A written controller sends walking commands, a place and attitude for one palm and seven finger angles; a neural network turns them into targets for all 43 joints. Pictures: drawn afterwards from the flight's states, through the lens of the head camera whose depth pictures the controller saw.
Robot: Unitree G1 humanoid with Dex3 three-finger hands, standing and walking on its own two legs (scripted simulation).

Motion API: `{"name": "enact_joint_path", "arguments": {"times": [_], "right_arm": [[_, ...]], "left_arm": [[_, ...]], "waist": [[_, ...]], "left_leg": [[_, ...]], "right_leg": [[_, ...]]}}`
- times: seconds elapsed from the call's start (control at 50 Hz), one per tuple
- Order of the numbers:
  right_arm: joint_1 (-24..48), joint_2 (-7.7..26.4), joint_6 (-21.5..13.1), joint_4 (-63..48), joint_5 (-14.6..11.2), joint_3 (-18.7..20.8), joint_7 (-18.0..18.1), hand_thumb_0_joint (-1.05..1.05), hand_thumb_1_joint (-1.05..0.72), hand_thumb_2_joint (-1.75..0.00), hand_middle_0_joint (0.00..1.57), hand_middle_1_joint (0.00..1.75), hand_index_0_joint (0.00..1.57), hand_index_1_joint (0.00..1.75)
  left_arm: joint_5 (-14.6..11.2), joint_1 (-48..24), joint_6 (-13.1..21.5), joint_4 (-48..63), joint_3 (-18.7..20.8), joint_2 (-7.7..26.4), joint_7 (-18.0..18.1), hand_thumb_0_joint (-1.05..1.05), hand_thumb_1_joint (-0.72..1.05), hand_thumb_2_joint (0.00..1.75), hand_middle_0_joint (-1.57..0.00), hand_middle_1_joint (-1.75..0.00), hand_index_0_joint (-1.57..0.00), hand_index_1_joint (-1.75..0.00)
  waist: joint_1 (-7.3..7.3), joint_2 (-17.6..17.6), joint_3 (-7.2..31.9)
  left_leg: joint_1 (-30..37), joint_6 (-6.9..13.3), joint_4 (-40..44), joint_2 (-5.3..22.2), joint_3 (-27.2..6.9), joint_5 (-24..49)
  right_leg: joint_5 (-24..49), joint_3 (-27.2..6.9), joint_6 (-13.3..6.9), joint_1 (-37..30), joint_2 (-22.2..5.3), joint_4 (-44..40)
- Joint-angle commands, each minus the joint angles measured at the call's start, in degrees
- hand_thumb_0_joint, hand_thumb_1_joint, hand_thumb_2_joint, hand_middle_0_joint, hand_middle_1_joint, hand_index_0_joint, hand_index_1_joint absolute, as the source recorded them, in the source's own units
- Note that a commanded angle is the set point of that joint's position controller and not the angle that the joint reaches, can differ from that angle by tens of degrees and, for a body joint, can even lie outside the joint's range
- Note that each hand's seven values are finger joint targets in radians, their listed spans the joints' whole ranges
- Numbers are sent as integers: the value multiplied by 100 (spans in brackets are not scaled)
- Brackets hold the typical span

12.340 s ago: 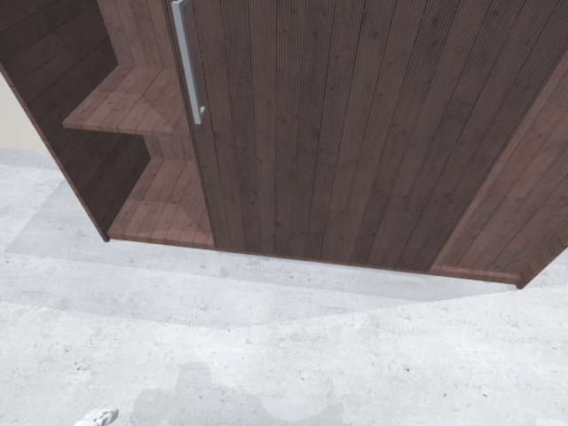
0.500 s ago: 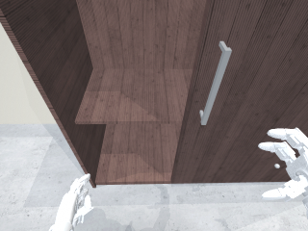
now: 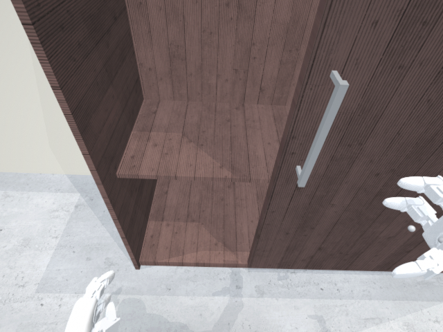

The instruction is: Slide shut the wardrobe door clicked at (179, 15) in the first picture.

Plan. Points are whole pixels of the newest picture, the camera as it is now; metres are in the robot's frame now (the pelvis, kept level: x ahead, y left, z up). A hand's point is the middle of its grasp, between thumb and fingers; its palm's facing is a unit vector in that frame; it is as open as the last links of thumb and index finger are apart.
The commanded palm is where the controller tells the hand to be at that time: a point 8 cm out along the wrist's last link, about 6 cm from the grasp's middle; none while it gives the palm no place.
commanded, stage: raise the hand with hooked fingers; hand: right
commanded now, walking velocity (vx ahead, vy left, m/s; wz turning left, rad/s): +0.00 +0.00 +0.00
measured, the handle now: (316, 136) +0.51 -0.18 +0.10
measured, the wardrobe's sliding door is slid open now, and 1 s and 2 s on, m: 0.49 0.49 0.49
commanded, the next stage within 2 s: move the hooked fingers beside the handle in 0.22 s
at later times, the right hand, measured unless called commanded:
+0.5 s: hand (403, 219) +0.28 -0.26 +0.13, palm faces +0.03 +1.00 -0.06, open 14.0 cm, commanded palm +0.26 -0.31 +0.13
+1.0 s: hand (382, 188) +0.34 -0.25 +0.13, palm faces -0.01 +1.00 -0.05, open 14.0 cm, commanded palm +0.32 -0.30 +0.12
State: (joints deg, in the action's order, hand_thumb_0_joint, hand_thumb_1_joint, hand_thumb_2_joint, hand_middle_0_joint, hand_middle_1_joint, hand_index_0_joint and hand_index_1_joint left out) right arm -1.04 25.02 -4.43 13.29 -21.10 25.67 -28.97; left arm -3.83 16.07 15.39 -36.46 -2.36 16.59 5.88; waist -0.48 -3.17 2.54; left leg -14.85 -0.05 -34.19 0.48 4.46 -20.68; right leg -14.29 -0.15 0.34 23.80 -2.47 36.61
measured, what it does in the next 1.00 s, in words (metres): stands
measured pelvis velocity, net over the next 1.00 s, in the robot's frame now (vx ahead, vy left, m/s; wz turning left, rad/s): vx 0.01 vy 0.00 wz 0.01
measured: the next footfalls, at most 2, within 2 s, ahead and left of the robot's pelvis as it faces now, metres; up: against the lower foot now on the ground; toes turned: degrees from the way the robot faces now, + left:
none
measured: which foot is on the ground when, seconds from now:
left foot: down 0.00-1.00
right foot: down 0.00-1.00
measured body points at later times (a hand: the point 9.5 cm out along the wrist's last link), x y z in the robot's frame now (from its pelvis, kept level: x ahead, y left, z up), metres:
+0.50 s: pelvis +0.00 +0.01 +0.00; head +0.00 +0.03 +0.45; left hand +0.17 +0.26 -0.08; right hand +0.27 -0.32 +0.13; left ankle -0.03 +0.12 -0.73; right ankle +0.05 -0.12 -0.73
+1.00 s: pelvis +0.01 +0.00 +0.00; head +0.02 +0.01 +0.45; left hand +0.13 +0.26 -0.09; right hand +0.34 -0.31 +0.13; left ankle -0.03 +0.12 -0.73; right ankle +0.05 -0.12 -0.73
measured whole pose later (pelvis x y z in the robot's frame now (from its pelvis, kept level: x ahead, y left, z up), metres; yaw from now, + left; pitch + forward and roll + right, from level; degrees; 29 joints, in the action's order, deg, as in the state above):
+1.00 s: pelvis +0.01 +0.00 +0.00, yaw +1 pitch +4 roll +1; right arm 15.2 25.5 -6.9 29.1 -17.0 23.7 -26.7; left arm -3.7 17.2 12.2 -37.2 -1.8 16.3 6.0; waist 1.1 -2.8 2.8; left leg -17.7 -0.1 -35.5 0.6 3.7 -21.4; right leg -14.9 0.5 0.3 26.1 -2.4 37.3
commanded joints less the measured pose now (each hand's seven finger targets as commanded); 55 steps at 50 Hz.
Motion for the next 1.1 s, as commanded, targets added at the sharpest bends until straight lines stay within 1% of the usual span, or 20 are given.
{"name": "enact_joint_path", "arguments": {"times": [0.0, 0.2, 0.26, 0.3, 0.38, 0.48, 0.5, 0.54, 0.56, 0.64, 0.7, 0.72, 0.76, 0.78, 0.8, 0.86, 0.98, 1.02, 1.06, 1.08], "right_arm": [[1389, 1601, -462, -1124, -127, 608, 106, 0, 50, -30, 30, 120, 30, 120], [1360, 1567, -441, -974, -136, 587, 26, 0, 50, -30, 30, 120, 30, 120], [1333, 1568, -434, -868, -146, 602, 26, 0, 50, -30, 30, 120, 30, 120], [1421, 1586, -453, -977, -112, 580, 29, 0, 50, -30, 30, 120, 30, 120], [2057, 1683, -466, -488, -80, 548, 22, 0, 50, -30, 30, 120, 30, 120], [2582, 1797, -573, -258, 33, 464, -37, 0, 50, -30, 30, 120, 30, 120], [2583, 1681, -591, -312, 44, 350, -52, 0, 50, -30, 30, 120, 30, 120], [2582, 1594, -596, -243, 22, 284, -42, 0, 50, -30, 30, 120, 30, 120], [2472, 1754, -566, -67, 27, 471, -25, 0, 50, -30, 30, 120, 30, 120], [2501, 1893, -496, 161, 78, 602, 44, 0, 50, -30, 30, 120, 30, 120], [2809, 1713, -519, 115, 134, 378, 97, 0, 50, -30, 30, 120, 30, 120], [2864, 1811, -537, 144, 122, 484, 117, 0, 50, -30, 30, 120, 30, 120], [2871, 1847, -568, 243, 154, 496, 143, 0, 50, -30, 30, 120, 30, 120], [3071, 1836, -604, 194, 184, 440, 144, 0, 50, -30, 30, 120, 30, 120], [3089, 1692, -599, 242, 187, 321, 134, 0, 50, -30, 30, 120, 30, 120], [3350, 1708, -613, 287, 237, 257, 186, 0, 50, -30, 30, 120, 30, 120], [3415, 1617, -632, 293, 310, 200, 340, 0, 50, -30, 30, 120, 30, 120], [3619, 1547, -611, 402, 342, 115, 399, 0, 50, -30, 30, 120, 30, 120], [3613, 1643, -544, 719, 375, 219, 476, 0, 50, -30, 30, 120, 30, 120], [3839, 1671, -542, 737, 426, 166, 496, 0, 50, -30, 30, 120, 30, 120]], "left_arm": [[-2, -597, 378, 879, 288, 665, 69, 0, 90, 90, -20, -30, -20, -30], [-14, -616, 408, 860, 293, 659, 100, 0, 90, 90, -20, -30, -20, -30], [-19, -624, 397, 846, 293, 662, 103, 0, 90, 90, -20, -30, -20, -30], [-22, -650, 401, 875, 291, 643, 105, 0, 90, 90, -20, -30, -20, -30], [-21, -591, 342, 741, 279, 675, 169, 0, 90, 90, -20, -30, -20, -30], [-14, -522, 321, 708, 285, 690, 196, 0, 90, 90, -20, -30, -20, -30], [-10, -543, 323, 752, 279, 664, 184, 0, 90, 90, -20, -30, -20, -30], [2, -499, 310, 746, 284, 659, 169, 0, 90, 90, -20, -30, -20, -30], [-8, -463, 297, 750, 301, 697, 153, 0, 90, 90, -20, -30, -20, -30], [-5, -445, 208, 778, 303, 698, 112, 0, 90, 90, -20, -30, -20, -30], [-14, -407, 161, 840, 314, 692, 96, 0, 90, 90, -20, -30, -20, -30], [-14, -378, 151, 820, 338, 704, 100, 0, 90, 90, -20, -30, -20, -30], [3, -307, 114, 810, 342, 730, 85, 0, 90, 90, -20, -30, -20, -30], [-1, -299, 98, 774, 354, 733, 94, 0, 90, 90, -20, -30, -20, -30], [-1, -292, 85, 797, 345, 708, 88, 0, 90, 90, -20, -30, -20, -30], [6, -251, 52, 766, 350, 730, 86, 0, 90, 90, -20, -30, -20, -30], [26, -186, -28, 778, 379, 718, 43, 0, 90, 90, -20, -30, -20, -30], [24, -197, -68, 765, 365, 712, 39, 0, 90, 90, -20, -30, -20, -30], [26, -147, -138, 741, 372, 746, 37, 0, 90, 90, -20, -30, -20, -30], [28, -138, -174, 726, 360, 754, 43, 0, 90, 90, -20, -30, -20, -30]], "waist": [[-21, -290, 760], [-25, -135, 847], [-19, 100, 796], [-29, -139, 914], [107, 59, 672], [115, -118, 1021], [105, -273, 1057], [104, 9, 1119], [73, 37, 1137], [8, -75, 1067], [91, -58, 1139], [92, -147, 1197], [104, 75, 1236], [139, -118, 1304], [151, -140, 1264], [182, -236, 1289], [154, -204, 1486], [190, -219, 1341], [200, 112, 1232], [215, -73, 1250]], "left_leg": [[-594, 30, 685, -198, -98, 990], [-533, -9, 665, -158, -147, 1328], [-506, -32, 673, -139, -176, 1429], [-520, -24, 652, -130, -171, 1374], [-723, -53, 730, -125, -253, 1170], [-621, -18, 647, -106, -255, 1325], [-643, -2, 624, -108, -239, 1385], [-553, -7, 621, -118, -231, 1516], [-560, -16, 599, -119, -228, 1541], [-528, 5, 574, -105, -221, 1541], [-642, -1, 517, -124, -167, 1565], [-652, 6, 517, -126, -180, 1586], [-603, 7, 488, -146, -172, 1660], [-632, 12, 473, -139, -179, 1676], [-698, 19, 481, -146, -163, 1602], [-744, 39, 485, -145, -165, 1498], [-716, 71, 429, -165, -112, 1566], [-822, 77, 431, -168, -95, 1418], [-826, 58, 454, -175, -106, 1405], [-859, 65, 438, -160, -114, 1346]], "right_leg": [[487, -100, -262, -1198, 277, -498], [661, -57, -278, -1247, 286, -433], [704, -32, -291, -1183, 289, -394], [685, -34, -282, -1278, 298, -414], [466, -28, -284, -1137, 294, -376], [623, -48, -294, -1285, 300, -317], [683, -48, -298, -1361, 306, -324], [764, -39, -314, -1307, 298, -284], [763, -42, -299, -1247, 297, -290], [790, -6, -291, -1110, 299, -296], [815, -14, -287, -1199, 290, -323], [855, -14, -287, -1272, 283, -295], [895, -25, -297, -1184, 275, -285], [927, -9, -286, -1270, 273, -273], [879, -26, -286, -1285, 277, -285], [823, -48, -282, -1286, 264, -288], [1005, -108, -263, -1429, 229, -308], [879, -140, -242, -1379, 220, -354], [795, -109, -261, -1220, 208, -343], [752, -109, -245, -1202, 218, -355]]}}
